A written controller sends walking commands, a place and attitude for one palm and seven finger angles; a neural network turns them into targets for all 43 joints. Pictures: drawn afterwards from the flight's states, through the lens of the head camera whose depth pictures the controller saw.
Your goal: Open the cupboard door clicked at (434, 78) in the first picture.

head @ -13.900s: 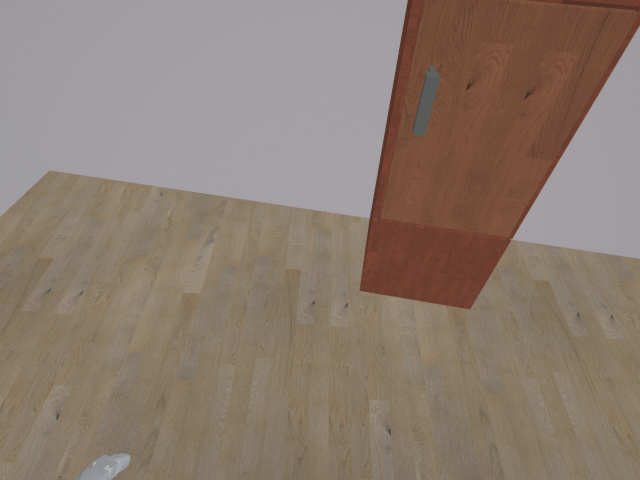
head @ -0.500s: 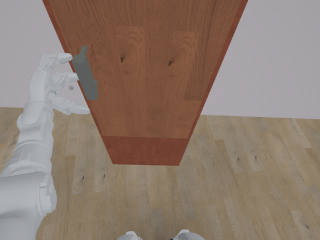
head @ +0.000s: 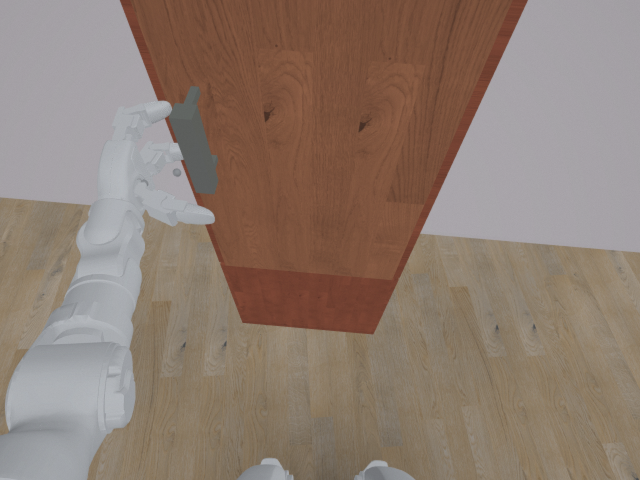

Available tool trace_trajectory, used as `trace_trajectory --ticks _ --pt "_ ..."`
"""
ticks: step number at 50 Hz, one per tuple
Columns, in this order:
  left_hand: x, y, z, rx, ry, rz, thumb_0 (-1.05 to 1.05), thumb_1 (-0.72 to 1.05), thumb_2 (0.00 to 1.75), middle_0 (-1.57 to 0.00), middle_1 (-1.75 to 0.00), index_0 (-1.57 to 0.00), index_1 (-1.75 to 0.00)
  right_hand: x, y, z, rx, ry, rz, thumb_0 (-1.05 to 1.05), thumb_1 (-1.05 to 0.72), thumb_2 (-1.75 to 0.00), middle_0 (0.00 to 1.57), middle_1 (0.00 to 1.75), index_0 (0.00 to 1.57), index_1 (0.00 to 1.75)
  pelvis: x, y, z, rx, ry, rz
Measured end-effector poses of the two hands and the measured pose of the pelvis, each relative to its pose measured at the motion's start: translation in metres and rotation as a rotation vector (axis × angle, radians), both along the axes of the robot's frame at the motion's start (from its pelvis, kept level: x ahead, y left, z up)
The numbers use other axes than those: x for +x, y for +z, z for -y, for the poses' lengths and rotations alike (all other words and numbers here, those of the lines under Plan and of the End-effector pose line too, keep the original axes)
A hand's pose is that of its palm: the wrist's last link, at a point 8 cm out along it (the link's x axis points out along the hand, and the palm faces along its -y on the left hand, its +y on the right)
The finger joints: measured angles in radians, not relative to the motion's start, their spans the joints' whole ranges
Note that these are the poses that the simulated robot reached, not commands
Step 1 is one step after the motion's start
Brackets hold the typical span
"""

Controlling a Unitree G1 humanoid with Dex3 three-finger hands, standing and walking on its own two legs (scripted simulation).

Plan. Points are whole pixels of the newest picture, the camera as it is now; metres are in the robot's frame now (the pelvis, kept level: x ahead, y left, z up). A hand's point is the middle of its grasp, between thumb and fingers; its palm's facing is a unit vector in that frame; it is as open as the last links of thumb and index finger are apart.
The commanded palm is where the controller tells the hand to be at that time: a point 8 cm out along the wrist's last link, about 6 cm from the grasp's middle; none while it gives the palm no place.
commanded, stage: slide the fingers in behind the handle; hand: left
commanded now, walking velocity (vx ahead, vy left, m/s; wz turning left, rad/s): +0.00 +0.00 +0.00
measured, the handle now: (200, 141) +0.52 +0.17 +0.09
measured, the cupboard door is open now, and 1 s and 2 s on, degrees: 0 0 0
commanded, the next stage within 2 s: move the hooked fingers beside the handle in 0.32 s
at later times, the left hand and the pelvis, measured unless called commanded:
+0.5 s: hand (175, 171) +0.47 +0.19 +0.09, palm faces +0.04 -1.00 -0.01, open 15.3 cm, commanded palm +0.45 +0.19 +0.09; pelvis +0.00 +0.00 +0.00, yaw +1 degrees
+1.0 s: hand (168, 168) +0.47 +0.20 +0.09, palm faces +0.00 -1.00 -0.01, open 15.0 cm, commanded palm +0.45 +0.22 +0.09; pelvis +0.00 +0.00 +0.00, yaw -1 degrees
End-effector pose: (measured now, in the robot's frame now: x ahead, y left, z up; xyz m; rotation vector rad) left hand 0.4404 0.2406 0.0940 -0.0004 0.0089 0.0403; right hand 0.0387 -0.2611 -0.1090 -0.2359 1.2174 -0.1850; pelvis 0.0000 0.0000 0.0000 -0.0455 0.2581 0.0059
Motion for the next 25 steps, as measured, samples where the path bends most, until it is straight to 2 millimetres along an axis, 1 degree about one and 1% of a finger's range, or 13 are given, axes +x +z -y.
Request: trace_trajectory --ticks 4,10,25 --pt "-0.0006 -0.0002 0.0011 0.002 0.006 0.002 -0.01 -0.5 0.3 -0.3 -1.2 0.0 -1.09 0.0033 -0.0008 -0.0001 0.004 0.009 0.006 0.01 -0.9 -0.9 0.2 0.29 0.21 0.3 0.0001 -0.0002 0.0007 0.001 0.003 0.0" --pt "0.0016 -0.0002 -0.0011 0.008 0.0 0.004 -0.01 -0.5 0.3 -0.3 -1.2 0.0 -1.13 0.005 -0.0008 0.0009 -0.003 0.019 0.006 0.01 -0.9 -0.9 0.2 0.29 0.21 0.3 -0.0016 -0.0012 0.0019 0.002 0.008 -0.004" --pt "0.0024 0.0003 -0.002 0.011 -0.004 0.0 -0.01 -0.5 0.3 -0.3 -1.2 0.0 -1.15 -0.0038 -0.0017 0.0015 -0.004 0.02 -0.019 0.01 -0.9 -0.9 0.2 0.29 0.21 0.3 -0.0028 -0.0016 0.0004 0.0 0.014 -0.011"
